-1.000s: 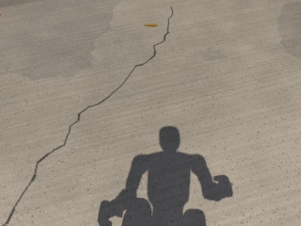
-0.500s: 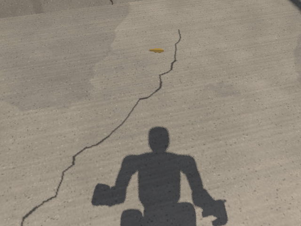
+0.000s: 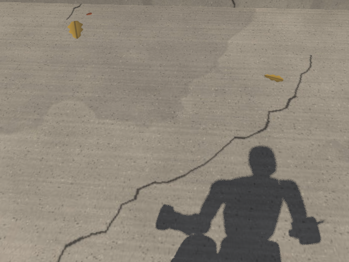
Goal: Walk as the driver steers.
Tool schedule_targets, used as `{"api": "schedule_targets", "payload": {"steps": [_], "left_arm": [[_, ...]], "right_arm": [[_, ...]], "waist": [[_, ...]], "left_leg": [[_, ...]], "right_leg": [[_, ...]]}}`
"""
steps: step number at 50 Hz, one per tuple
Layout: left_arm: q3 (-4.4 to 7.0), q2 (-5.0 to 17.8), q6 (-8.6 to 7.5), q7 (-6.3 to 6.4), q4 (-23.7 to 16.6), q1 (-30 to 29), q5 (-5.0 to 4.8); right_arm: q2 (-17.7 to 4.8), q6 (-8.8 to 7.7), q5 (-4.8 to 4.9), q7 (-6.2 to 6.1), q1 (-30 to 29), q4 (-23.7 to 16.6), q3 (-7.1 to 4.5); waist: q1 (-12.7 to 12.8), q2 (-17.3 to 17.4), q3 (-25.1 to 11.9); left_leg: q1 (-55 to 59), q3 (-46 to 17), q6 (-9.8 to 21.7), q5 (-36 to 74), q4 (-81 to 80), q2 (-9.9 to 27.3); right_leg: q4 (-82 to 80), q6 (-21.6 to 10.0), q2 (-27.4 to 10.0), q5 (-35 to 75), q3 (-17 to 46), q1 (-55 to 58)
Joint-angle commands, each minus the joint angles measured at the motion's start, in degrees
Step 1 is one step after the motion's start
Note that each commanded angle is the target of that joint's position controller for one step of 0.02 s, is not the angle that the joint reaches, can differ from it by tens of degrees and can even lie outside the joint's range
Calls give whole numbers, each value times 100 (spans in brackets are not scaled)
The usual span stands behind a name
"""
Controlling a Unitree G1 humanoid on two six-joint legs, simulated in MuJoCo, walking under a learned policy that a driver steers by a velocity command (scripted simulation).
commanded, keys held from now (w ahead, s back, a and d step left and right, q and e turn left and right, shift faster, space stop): q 0.02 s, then no key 0.98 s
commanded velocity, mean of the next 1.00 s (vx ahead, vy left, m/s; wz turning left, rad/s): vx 0.02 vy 0.00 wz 0.15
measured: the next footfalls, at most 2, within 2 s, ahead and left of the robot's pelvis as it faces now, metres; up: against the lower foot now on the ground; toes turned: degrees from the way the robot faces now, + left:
left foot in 0.18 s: +0.06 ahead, +0.14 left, +0.00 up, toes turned +6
right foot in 0.50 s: +0.07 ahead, -0.10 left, +0.00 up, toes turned +6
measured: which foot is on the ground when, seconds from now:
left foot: up 0.00-0.16, down 0.18-1.00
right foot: down 0.00-0.18, up 0.20-0.48, down 0.50-1.00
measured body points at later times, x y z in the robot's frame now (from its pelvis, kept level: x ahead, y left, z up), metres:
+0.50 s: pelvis +0.02 +0.04 +0.00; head +0.03 +0.05 +0.45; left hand +0.10 +0.33 -0.12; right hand +0.22 -0.18 -0.10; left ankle +0.02 +0.14 -0.74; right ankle +0.03 -0.11 -0.73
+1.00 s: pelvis +0.02 +0.02 +0.00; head +0.03 +0.02 +0.45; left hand +0.08 +0.28 -0.14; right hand +0.15 -0.23 -0.13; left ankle +0.02 +0.14 -0.74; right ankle +0.03 -0.11 -0.74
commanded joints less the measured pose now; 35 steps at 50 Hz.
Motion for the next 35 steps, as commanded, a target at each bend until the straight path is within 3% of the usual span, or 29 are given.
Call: {"api": "schedule_targets", "payload": {"steps": [1,5,7,8,9,10,11,12,13,14,15,17,19,21,23,24,25,26,27,28,29,30,35], "left_arm": [[291,1000,-25,53,-355,-286,-46],[322,1161,52,-17,-206,-160,-148],[303,1176,91,-45,-126,-216,-259],[260,1053,105,-53,-32,-85,-296],[173,781,103,-83,93,199,-246],[25,378,68,-168,-30,444,73],[172,784,87,-76,-132,-66,-14],[259,1040,132,-22,-92,-169,-142],[283,995,186,7,23,15,-172],[295,951,241,42,196,187,-137],[303,933,275,56,260,310,-98],[261,775,257,44,323,412,-134],[165,597,228,23,304,239,-152],[124,598,216,3,254,90,-155],[113,631,204,-18,318,228,-177],[91,591,184,-35,391,380,-148],[84,677,165,-45,433,458,-69],[114,944,153,-28,431,545,-11],[216,1305,159,-21,548,447,-95],[161,945,143,-57,549,342,-144],[99,755,115,-69,568,286,-96],[83,731,86,-58,596,225,-58],[22,664,7,2,798,331,-89]], "right_arm": [[-202,-21,-31,56,298,-403,-26],[-278,-15,-57,164,115,-508,-16],[-256,-33,-83,212,329,-425,-25],[-311,-46,-110,218,458,-353,-48],[-519,-53,-146,193,498,-391,-87],[-1028,-36,-175,98,303,-591,-142],[-997,-119,-331,139,270,-641,-121],[-847,-224,-372,177,87,-604,-75],[-703,-305,-299,188,-206,-552,-39],[-543,-352,-238,188,-396,-555,16],[-442,-374,-203,173,-564,-539,63],[-219,-392,-220,149,-630,-481,144],[-206,-374,-197,142,-578,-405,135],[-296,-335,-191,144,-405,-280,103],[-252,-314,-152,151,-461,-192,124],[-187,-312,-105,159,-513,-132,151],[-126,-343,-93,167,-373,-43,171],[-44,-394,-175,181,-248,0,202],[-81,-444,-222,224,23,10,165],[-135,-439,-265,212,-286,44,173],[-176,-413,-228,193,-514,27,144],[-100,-374,-204,156,-580,37,148],[2,-297,-193,102,-432,220,124]], "waist": [[-56,-946,-1069],[9,-998,-1012],[-178,-951,-984],[-220,-868,-952],[-157,-333,-914],[217,1376,-987],[-229,1312,-856],[-180,899,-661],[-10,784,-582],[59,699,-610],[147,697,-605],[217,635,-733],[82,646,-758],[-76,656,-799],[-15,632,-792],[125,549,-743],[141,384,-756],[26,17,-833],[-321,-720,-759],[-71,-748,-686],[-9,-673,-546],[-11,-640,-507],[31,-403,-355]], "left_leg": [[502,60,70,446,-674,219],[1117,244,299,499,-1700,58],[1701,414,514,1034,-2804,-107],[2169,420,659,1339,-3373,-210],[2685,-245,882,1991,-3953,225],[3227,-1944,1446,3626,-4040,1697],[2237,-2297,2218,3194,-4362,2083],[1971,-1900,2127,2739,-4455,1722],[1920,-1507,1852,2512,-4428,1403],[1931,-1243,1665,2532,-4390,1214],[1827,-1050,1622,2909,-4352,1117],[1878,-784,1608,3309,-4253,950],[2081,-731,1603,3278,-4123,883],[2247,-956,1735,3224,-4040,1010],[2224,-1110,1732,3002,-3976,1017],[2091,-1065,1590,2787,-3920,912],[1903,-1037,1351,2455,-3912,778],[1680,-854,1074,1956,-3743,518],[1609,-453,868,1514,-3818,115],[1942,-245,687,1366,-3696,-32],[2003,-215,665,1337,-3607,-38],[2036,-220,693,1447,-3578,-8],[1954,-252,716,1588,-3638,3]], "right_leg": [[-884,-1287,-1553,1190,870,749],[-777,-1223,-1602,759,768,739],[-437,-990,-1515,472,667,672],[-171,-737,-1366,155,550,440],[433,-236,-1039,-558,212,-25],[1919,412,-296,-2590,-418,-1083],[2779,500,-108,-3102,214,-1300],[3307,471,-186,-2764,436,-1213],[3428,460,-213,-2375,512,-1219],[3490,502,-244,-2098,545,-1138],[3565,569,-240,-1823,557,-955],[3260,642,-234,-1548,537,-630],[2365,645,-253,-1528,499,-378],[1754,630,-206,-1709,446,-129],[933,567,-162,-1348,398,261],[123,489,-130,-609,356,656],[-264,389,-225,198,527,1118],[-191,243,-620,1168,929,1504],[186,25,-662,874,834,1338],[52,-56,-533,-19,820,839],[-68,-2,-478,-386,819,629],[-112,67,-443,-459,794,541],[-63,147,-349,-565,707,564]]}}
Keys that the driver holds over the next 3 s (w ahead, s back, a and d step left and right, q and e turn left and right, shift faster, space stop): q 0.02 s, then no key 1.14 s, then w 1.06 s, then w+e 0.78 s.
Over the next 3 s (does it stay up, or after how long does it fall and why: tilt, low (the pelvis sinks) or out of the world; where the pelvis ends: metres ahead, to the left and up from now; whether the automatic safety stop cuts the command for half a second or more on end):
stays up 0.89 0.04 -0.02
